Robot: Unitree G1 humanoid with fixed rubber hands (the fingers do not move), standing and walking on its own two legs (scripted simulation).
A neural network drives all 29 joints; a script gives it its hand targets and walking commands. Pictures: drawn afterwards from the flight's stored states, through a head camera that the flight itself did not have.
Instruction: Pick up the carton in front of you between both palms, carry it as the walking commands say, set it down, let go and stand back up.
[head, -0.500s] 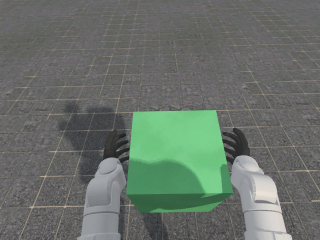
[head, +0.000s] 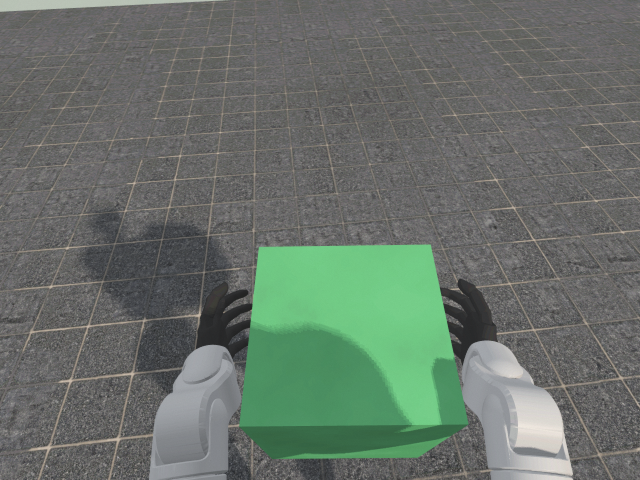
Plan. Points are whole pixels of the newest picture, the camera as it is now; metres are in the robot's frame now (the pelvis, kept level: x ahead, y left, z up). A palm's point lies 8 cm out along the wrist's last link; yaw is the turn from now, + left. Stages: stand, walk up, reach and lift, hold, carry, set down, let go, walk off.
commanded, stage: carry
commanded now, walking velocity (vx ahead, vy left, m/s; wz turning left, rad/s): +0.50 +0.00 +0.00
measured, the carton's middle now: (344, 360) +0.29 -0.01 -0.02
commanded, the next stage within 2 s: none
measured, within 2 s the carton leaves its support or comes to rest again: neither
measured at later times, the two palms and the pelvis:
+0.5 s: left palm (268, 187) +0.53 +0.10 +0.07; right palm (454, 174) +0.56 -0.20 +0.07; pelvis +0.33 -0.07 -0.01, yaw +4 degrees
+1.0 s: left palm (253, 96) +0.86 +0.15 +0.05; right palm (392, 92) +0.85 -0.15 +0.05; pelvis +0.64 +0.00 -0.01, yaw +0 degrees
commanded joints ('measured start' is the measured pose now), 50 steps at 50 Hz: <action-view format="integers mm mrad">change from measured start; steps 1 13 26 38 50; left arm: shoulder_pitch -231 -39 -98 -106 -81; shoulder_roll -763 -544 -625 -570 -781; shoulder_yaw -570 -600 -605 -585 -657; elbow -165 -449 -417 -438 -426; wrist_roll -79 -136 -153 -134 -119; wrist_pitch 55 277 320 339 271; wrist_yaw -14 -40 -77 -35 -98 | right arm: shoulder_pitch -303 -87 -132 -134 -151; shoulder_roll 700 531 663 588 766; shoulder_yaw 593 605 625 591 675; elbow -256 -510 -422 -436 -486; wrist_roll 147 122 110 117 155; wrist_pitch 49 283 324 352 267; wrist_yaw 30 20 32 13 94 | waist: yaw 9 36 26 47 13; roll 118 -267 -138 -164 73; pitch -287 -302 -125 -66 -213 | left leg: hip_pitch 415 -246 -356 -353 185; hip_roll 199 -7 98 30 277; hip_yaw -119 39 -30 71 -182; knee -45 806 464 215 -132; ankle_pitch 542 -93 39 24 -55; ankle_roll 43 -89 -87 -48 45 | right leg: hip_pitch -123 735 401 655 -70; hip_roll -15 -317 -252 -224 -93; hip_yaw -43 374 51 -28 15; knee -200 -642 -949 -760 35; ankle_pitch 130 97 -10 552 85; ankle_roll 11 -136 -139 -123 -14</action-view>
